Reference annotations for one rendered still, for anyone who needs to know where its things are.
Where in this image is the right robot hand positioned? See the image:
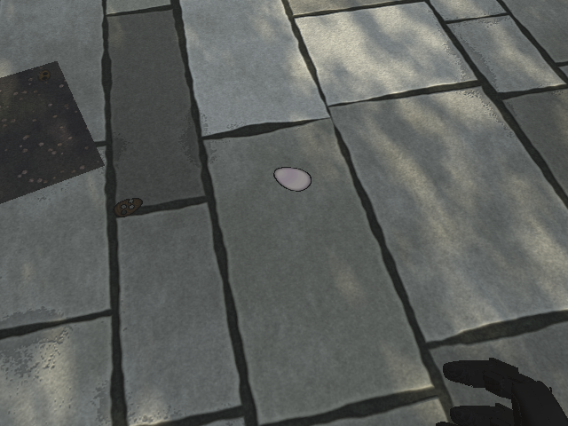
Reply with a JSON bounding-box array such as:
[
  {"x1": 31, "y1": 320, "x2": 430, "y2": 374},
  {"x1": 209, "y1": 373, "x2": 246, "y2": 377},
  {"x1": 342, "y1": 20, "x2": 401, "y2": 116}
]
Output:
[{"x1": 436, "y1": 358, "x2": 568, "y2": 426}]

